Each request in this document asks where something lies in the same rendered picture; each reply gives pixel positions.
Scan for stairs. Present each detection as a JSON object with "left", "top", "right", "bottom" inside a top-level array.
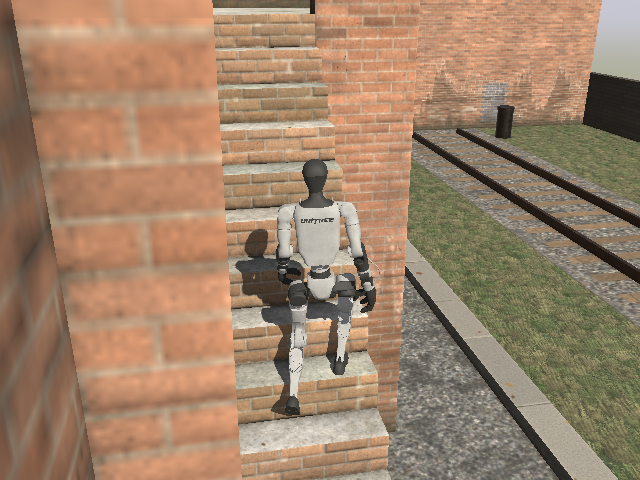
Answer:
[{"left": 213, "top": 14, "right": 391, "bottom": 480}]

